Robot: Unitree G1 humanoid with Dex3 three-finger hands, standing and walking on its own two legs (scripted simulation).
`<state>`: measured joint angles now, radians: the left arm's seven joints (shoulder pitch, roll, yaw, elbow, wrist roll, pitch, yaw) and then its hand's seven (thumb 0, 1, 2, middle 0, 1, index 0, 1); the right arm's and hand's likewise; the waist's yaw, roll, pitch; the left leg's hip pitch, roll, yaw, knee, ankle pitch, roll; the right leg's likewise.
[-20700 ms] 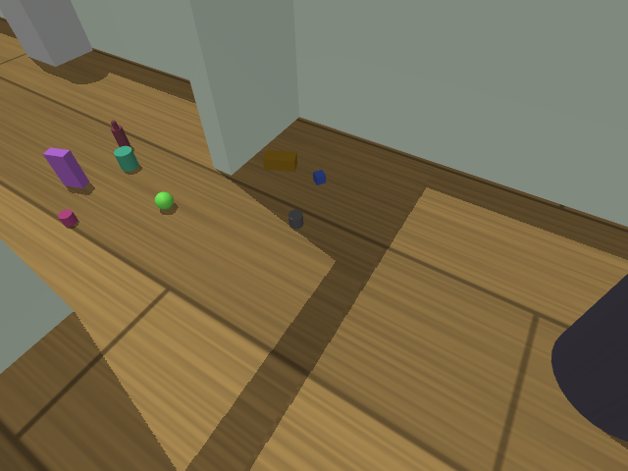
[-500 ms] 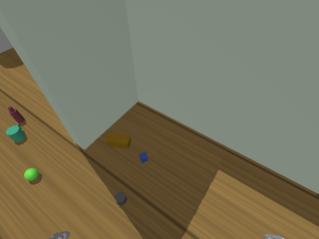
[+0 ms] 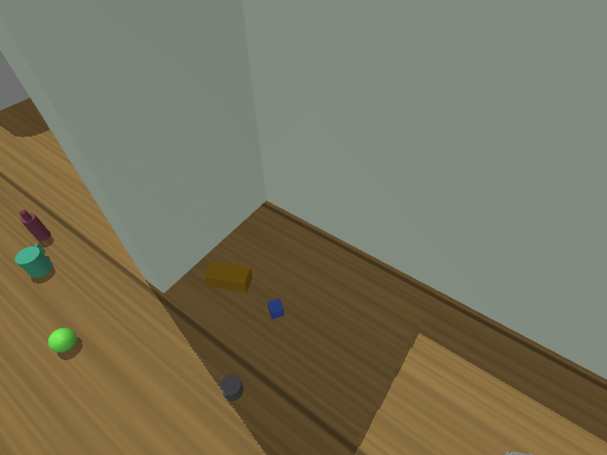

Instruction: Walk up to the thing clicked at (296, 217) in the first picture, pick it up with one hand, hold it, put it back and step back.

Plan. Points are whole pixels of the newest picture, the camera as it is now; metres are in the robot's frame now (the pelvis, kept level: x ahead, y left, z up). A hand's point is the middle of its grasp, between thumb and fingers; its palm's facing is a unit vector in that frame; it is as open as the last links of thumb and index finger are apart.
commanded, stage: walk up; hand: left
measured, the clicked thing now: (232, 387) +0.43 +0.26 -0.75
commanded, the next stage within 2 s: stand in 0.34 s
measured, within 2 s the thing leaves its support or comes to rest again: neither
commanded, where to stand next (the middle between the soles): +0.01 +0.00 m, yaw +1 degrees
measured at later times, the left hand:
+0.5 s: hand out of the picture +0.08 +0.26 -0.16, palm faces -0.02 -0.94 -0.34, open 7.4 cm
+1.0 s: hand out of the picture +0.05 +0.26 -0.16, palm faces -0.03 -0.94 -0.33, open 7.4 cm
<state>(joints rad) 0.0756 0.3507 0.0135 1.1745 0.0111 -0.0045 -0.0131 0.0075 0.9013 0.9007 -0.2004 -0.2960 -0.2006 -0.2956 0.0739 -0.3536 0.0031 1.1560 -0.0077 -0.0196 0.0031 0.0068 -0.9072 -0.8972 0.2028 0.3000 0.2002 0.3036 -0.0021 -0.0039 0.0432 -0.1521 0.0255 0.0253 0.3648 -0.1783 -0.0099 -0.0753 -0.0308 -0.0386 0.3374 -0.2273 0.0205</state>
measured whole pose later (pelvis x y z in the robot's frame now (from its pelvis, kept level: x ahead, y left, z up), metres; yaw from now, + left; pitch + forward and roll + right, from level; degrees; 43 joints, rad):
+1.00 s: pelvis -0.01 +0.01 +0.00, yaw +0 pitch -2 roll +0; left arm 0.12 0.35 0.01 1.15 0.02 0.00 -0.01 0.01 0.90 0.90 -0.20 -0.30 -0.20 -0.30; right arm 0.09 -0.35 0.00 1.15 -0.01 -0.01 0.01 0.01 -0.91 -0.90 0.20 0.30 0.20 0.30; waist 0.00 0.00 0.05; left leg -0.15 0.02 0.03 0.32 -0.14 0.00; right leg -0.07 -0.04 -0.04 0.30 -0.18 0.03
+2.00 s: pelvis +0.00 +0.01 +0.00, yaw +0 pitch -2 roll +0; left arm 0.12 0.35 0.00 1.13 0.02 -0.01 -0.01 0.01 0.90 0.90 -0.20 -0.30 -0.20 -0.30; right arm 0.09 -0.35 0.01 1.13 -0.01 -0.01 0.00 0.01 -0.91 -0.90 0.20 0.30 0.20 0.30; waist 0.00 -0.01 0.05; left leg -0.14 0.01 0.03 0.33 -0.16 0.00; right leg -0.06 -0.04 -0.04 0.29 -0.21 0.03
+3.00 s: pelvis +0.01 +0.00 +0.00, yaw +0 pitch -2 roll +0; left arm 0.13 0.35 0.00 1.12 0.02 -0.01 -0.01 0.01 0.90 0.90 -0.20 -0.30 -0.20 -0.30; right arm 0.10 -0.35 0.01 1.13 -0.01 -0.01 0.00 0.01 -0.91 -0.90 0.20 0.30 0.20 0.30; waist 0.00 0.00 0.04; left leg -0.13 0.02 0.03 0.33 -0.17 0.00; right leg -0.05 -0.04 -0.04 0.29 -0.21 0.03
